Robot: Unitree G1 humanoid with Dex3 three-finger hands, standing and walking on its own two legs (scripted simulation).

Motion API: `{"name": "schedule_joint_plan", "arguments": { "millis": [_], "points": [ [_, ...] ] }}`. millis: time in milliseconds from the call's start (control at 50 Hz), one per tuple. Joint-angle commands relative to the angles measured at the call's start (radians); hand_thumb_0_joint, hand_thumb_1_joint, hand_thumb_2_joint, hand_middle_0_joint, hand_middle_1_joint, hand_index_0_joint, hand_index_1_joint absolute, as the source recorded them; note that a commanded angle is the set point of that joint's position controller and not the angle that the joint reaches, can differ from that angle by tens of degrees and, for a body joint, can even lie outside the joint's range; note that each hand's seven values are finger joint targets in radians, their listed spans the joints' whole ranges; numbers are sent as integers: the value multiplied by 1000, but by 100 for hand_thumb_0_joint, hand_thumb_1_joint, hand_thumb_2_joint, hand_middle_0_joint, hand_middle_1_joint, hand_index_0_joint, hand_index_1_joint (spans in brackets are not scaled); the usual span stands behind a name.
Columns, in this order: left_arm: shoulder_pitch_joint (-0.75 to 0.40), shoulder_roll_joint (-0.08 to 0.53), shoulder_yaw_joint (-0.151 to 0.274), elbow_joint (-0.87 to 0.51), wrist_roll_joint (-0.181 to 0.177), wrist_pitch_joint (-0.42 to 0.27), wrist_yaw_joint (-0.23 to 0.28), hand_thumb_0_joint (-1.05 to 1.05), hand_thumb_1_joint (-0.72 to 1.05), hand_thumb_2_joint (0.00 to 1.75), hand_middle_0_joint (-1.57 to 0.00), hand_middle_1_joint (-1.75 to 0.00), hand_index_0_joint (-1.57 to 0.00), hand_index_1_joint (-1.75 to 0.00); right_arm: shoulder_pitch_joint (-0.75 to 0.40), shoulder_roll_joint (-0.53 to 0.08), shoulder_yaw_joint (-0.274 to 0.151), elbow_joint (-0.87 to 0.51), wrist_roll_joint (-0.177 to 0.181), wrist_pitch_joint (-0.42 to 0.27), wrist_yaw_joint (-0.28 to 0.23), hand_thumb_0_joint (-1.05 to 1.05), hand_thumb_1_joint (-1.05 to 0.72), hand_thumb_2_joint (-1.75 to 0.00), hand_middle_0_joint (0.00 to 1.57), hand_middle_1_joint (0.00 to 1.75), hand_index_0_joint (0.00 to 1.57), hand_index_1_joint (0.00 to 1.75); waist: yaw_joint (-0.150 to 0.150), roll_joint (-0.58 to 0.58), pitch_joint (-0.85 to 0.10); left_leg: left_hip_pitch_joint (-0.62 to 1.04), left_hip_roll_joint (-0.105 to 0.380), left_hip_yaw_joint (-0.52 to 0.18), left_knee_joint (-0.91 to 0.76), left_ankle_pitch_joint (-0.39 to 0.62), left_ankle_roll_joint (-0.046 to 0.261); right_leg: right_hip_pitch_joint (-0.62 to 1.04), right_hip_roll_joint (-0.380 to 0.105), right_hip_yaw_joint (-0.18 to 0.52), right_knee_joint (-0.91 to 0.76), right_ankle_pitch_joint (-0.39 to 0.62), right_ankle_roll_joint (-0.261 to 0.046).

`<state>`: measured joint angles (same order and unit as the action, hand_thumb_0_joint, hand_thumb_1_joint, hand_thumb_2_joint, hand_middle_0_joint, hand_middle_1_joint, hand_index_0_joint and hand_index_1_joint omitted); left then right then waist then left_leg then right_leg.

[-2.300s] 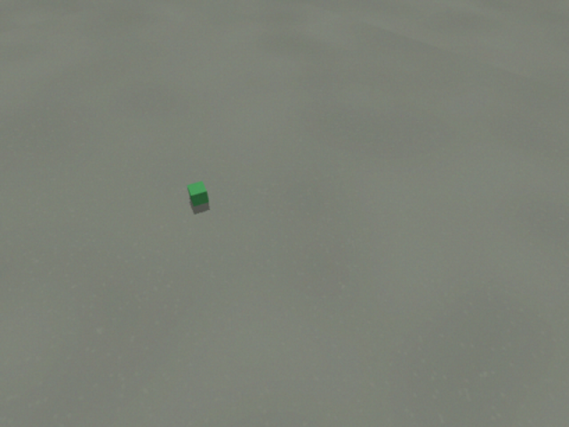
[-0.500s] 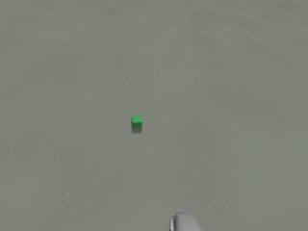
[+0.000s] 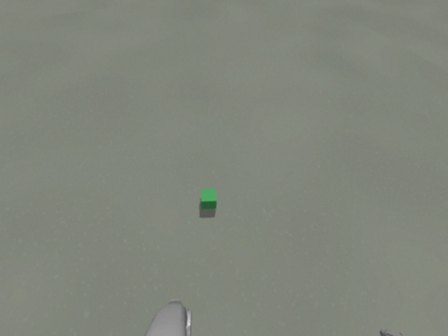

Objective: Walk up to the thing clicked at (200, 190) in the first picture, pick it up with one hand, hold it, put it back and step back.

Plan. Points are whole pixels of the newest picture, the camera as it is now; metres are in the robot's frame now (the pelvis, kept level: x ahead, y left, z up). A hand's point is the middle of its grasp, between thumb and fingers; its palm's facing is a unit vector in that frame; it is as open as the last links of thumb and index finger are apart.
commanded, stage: walk up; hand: left
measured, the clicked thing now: (208, 198) +0.81 +0.07 -0.73
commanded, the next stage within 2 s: none
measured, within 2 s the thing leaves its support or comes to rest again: neither
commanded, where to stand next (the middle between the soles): +0.45 -0.15 m, yaw +4 degrees
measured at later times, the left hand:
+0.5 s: hand (124, 284) +0.23 +0.22 -0.15, palm faces -0.05 -0.94 -0.33, open 7.4 cm
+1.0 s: hand (175, 248) +0.32 +0.12 -0.17, palm faces +0.04 -0.95 -0.32, open 7.4 cm
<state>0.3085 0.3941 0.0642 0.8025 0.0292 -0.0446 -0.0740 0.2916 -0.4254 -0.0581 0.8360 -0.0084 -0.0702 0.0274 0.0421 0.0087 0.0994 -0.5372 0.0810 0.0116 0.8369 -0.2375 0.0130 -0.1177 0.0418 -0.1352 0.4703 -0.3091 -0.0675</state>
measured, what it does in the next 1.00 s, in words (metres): walks ahead: left foot, then right foot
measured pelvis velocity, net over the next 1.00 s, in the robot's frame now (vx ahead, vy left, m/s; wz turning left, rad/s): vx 0.32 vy -0.14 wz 0.07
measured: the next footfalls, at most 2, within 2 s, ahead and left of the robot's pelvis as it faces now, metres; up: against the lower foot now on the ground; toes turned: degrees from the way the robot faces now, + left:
left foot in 0.10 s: +0.21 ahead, +0.10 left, +0.00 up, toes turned +6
right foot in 0.56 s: +0.31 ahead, -0.24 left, +0.00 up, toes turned -4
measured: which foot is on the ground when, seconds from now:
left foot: up 0.00-0.08, down 0.10-0.56, up 0.58-0.96, down 0.98-1.00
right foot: down 0.00-0.14, up 0.16-0.54, down 0.56-1.00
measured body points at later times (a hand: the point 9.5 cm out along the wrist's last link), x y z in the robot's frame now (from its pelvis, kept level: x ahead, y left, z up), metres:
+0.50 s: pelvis +0.17 -0.06 -0.01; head +0.18 -0.05 +0.44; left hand +0.23 +0.27 -0.12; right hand +0.22 -0.40 -0.09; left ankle +0.17 +0.10 -0.73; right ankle +0.27 -0.24 -0.71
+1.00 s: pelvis +0.32 -0.14 -0.02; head +0.35 -0.12 +0.43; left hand +0.32 +0.17 -0.15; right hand +0.44 -0.45 -0.11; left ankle +0.41 -0.04 -0.74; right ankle +0.27 -0.24 -0.73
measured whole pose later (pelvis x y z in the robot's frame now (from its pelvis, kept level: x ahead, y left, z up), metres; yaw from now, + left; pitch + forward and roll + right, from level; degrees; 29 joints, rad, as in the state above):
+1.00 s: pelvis +0.32 -0.14 -0.02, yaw +4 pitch -3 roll +0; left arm 0.38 0.42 0.04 0.81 0.01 -0.02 -0.05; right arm 0.27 -0.38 -0.04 0.84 -0.02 -0.09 0.03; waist 0.04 -0.06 0.11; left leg -0.39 -0.01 0.09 0.62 -0.17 0.05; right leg -0.19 -0.04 -0.12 0.75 -0.47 -0.05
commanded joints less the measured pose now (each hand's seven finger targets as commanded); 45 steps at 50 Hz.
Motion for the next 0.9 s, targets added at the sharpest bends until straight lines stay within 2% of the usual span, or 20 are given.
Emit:
{"name": "schedule_joint_plan", "arguments": {
  "millis": [0,60,80,100,120,140,160,200,260,400,480,520,540,560,580,600,660,700,820,880],
  "points": [
    [21,245,74,-107,-1,-18,8,0,90,90,-20,-30,-20,-30,-20,-158,-56,-88,6,-31,-10,0,-90,-90,20,30,20,30,25,-101,-32,115,-8,57,-180,59,2,-55,-274,165,-110,338,-113],
    [9,239,63,-121,-5,-7,11,0,90,90,-20,-30,-20,-30,108,-177,-72,-49,3,-42,-26,0,-90,-90,20,30,20,30,-57,-14,-106,408,-77,109,-277,116,38,-159,-222,102,116,402,-80],
    [31,198,47,-136,-5,-6,14,0,90,90,-20,-30,-20,-30,216,-225,-89,-27,-9,-47,-36,0,-90,-90,20,30,20,30,-111,99,-173,573,-40,32,-312,67,81,-242,-166,65,326,377,-54],
    [90,130,33,-140,-11,-2,14,0,90,90,-20,-30,-20,-30,272,-306,-112,-30,-31,-49,-49,0,-90,-90,20,30,20,30,-126,273,-233,715,184,-323,-387,-95,158,-455,-61,32,578,5,-10],
    [130,167,46,-124,-9,14,16,0,90,90,-20,-30,-20,-30,261,-352,-121,-70,-19,-49,-62,0,-90,-90,20,30,20,30,-105,212,-241,715,382,-722,-516,-250,229,-569,6,142,715,-266,18],
    [109,290,74,-107,-2,31,25,0,90,90,-20,-30,-20,-30,215,-361,-128,-77,18,-45,-62,0,-90,-90,20,30,20,30,-111,94,-215,644,428,-759,-556,-354,295,-552,-63,240,795,-249,10],
    [81,288,70,-102,-2,29,26,0,90,90,-20,-30,-20,-30,165,-329,-121,-84,21,-43,-62,0,-90,-90,20,30,20,30,-101,44,-153,582,400,-670,-562,-270,294,-579,-88,248,832,-197,22],
    [67,249,72,-77,-11,29,20,0,90,90,-20,-30,-20,-30,104,-262,-83,-95,17,-49,-66,0,-90,-90,20,30,20,30,-63,10,-58,396,276,-373,-551,-41,201,-503,-108,285,777,-102,27],
    [140,222,72,-46,-12,40,3,0,90,90,-20,-30,-20,-30,56,-255,-71,-91,15,-61,-54,0,-90,-90,20,30,20,30,-16,87,-32,252,209,-161,-532,47,189,-400,-130,229,685,-56,47],
    [11,205,74,-60,-5,46,-37,0,90,90,-20,-30,-20,-30,41,-329,-96,-89,2,-67,-34,0,-90,-90,20,30,20,30,-46,207,8,187,182,-90,-588,-276,181,-347,-175,140,321,73,69],
    [58,222,91,-21,-2,30,-32,0,90,90,-20,-30,-20,-30,-14,-330,-95,-90,-2,-48,-34,0,-90,-90,20,30,20,30,2,172,-62,141,187,-80,-482,-305,158,-140,-142,72,202,60,47],
    [150,260,108,20,7,12,-17,0,90,90,-20,-30,-20,-30,12,-254,-71,-82,-9,-31,-37,0,-90,-90,20,30,20,30,46,-18,-109,64,113,-10,-215,-296,118,31,-90,71,131,-22,41],
    [217,309,126,36,14,-1,-5,0,90,90,-20,-30,-20,-30,54,-179,-44,-75,-12,-23,-35,0,-90,-90,20,30,20,30,81,-239,-110,-28,35,70,87,-267,89,105,-150,202,-11,-198,20],
    [227,366,131,7,19,-13,10,0,90,90,-20,-30,-20,-30,55,-111,-13,-95,-1,-24,-37,0,-90,-90,20,30,20,30,90,-388,-60,-214,-89,50,316,-320,37,87,-328,565,-185,-346,-39],
    [157,387,124,-18,6,-16,15,0,90,90,-20,-30,-20,-30,21,-185,-34,-97,5,-20,-45,0,-90,-90,20,30,20,30,68,-300,-19,-252,-78,-23,375,-289,19,27,-437,722,-282,-302,-126],
    [100,403,123,-34,-7,-13,17,0,90,90,-20,-30,-20,-30,22,-233,-48,-82,1,-23,-52,0,-90,-90,20,30,20,30,42,-281,19,-225,-19,-66,380,-268,19,-47,-461,754,-288,-251,-175],
    [46,295,90,-34,-22,-22,32,0,90,90,-20,-30,-20,-30,83,-224,-42,-9,25,-28,-37,0,-90,-90,20,30,20,30,-15,-221,-8,-116,-1,-84,277,-161,19,-34,-316,397,-159,129,-125],
    [36,273,80,-40,-21,-29,35,0,90,90,-20,-30,-20,-30,98,-199,-38,1,14,-26,-25,0,-90,-90,20,30,20,30,-21,-208,-23,-51,-8,-52,186,-136,12,-59,-296,291,-132,224,-158],
    [96,268,70,-66,-16,-33,37,0,90,90,-20,-30,-20,-30,-25,-161,-32,-63,5,-23,-1,0,-90,-90,20,30,20,30,29,-157,-44,-1,-30,19,-85,-28,11,8,-311,231,-107,372,-161],
    [62,271,65,-87,-17,-21,36,0,90,90,-20,-30,-20,-30,4,-149,-38,-64,6,-32,-5,0,-90,-90,20,30,20,30,-2,-124,-80,158,-53,66,-209,28,20,-39,-308,186,-26,405,-141]
  ]
}}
